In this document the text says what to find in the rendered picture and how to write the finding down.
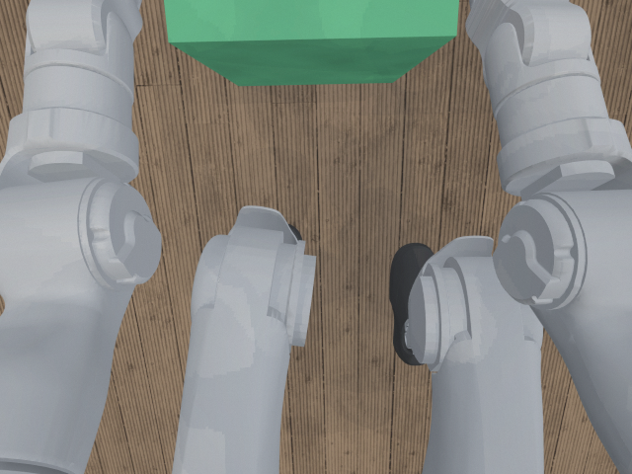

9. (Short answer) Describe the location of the right robot forearm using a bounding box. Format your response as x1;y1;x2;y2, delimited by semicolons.
465;0;632;201

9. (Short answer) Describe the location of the robot left upper arm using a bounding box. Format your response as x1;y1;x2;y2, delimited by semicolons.
0;176;162;474

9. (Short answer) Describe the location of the robot left thigh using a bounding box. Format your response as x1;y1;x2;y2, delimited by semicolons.
172;226;316;474

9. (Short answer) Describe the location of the robot right thigh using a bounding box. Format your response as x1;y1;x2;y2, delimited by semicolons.
411;257;544;474

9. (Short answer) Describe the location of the robot thigh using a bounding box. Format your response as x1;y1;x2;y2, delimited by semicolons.
411;257;544;474
172;226;316;474

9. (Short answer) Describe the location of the robot right upper arm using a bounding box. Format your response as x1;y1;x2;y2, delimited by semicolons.
493;190;632;474

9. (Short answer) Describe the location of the left robot forearm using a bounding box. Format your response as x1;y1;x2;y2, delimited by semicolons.
0;0;143;190

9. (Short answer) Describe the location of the carton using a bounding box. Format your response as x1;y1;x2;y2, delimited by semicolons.
164;0;459;86

